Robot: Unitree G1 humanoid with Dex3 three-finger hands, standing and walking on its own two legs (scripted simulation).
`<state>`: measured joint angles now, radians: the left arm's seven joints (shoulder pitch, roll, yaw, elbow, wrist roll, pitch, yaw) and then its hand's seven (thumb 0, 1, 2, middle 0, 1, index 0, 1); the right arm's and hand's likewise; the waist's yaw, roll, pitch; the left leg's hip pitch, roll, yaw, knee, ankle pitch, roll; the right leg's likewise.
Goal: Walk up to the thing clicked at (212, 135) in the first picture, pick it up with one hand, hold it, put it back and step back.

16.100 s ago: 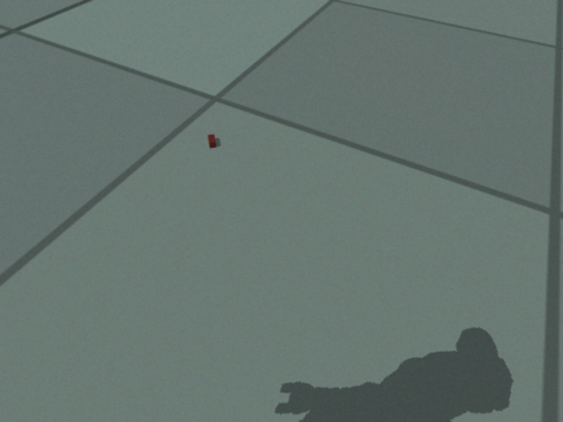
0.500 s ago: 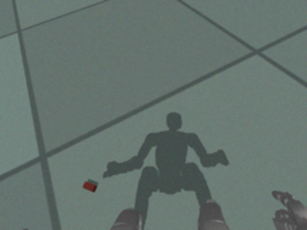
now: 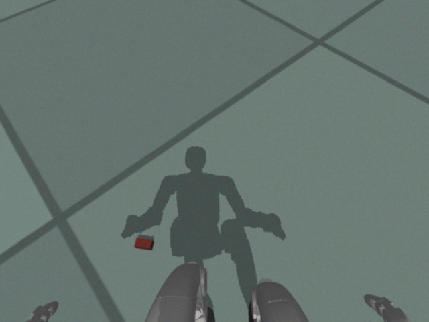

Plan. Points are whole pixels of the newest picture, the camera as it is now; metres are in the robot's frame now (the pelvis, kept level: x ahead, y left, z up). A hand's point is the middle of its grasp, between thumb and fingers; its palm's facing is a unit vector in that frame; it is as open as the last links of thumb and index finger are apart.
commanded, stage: walk up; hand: left
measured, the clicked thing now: (144, 244) +0.42 +0.34 -0.71
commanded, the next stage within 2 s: none
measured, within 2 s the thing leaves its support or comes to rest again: neither
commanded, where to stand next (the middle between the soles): +0.01 +0.10 m, yaw -9 degrees
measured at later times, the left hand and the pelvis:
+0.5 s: hand out of the picture -0.02 +0.45 -0.15, palm faces -0.13 -0.92 -0.38, open 7.4 cm; pelvis -0.12 +0.16 +0.02, yaw -9 degrees
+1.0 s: hand out of the picture +0.02 +0.32 -0.11, palm faces -0.18 -0.87 -0.46, open 7.4 cm; pelvis -0.10 +0.06 +0.01, yaw -13 degrees
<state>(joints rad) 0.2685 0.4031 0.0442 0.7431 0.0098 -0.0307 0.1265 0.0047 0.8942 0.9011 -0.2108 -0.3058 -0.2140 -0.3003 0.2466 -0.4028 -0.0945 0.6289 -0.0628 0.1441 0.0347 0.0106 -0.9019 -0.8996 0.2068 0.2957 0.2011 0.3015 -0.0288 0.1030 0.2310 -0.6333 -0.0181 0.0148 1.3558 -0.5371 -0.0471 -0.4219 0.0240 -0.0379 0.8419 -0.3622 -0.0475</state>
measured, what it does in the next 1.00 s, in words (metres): walks backwards: left foot, then right foot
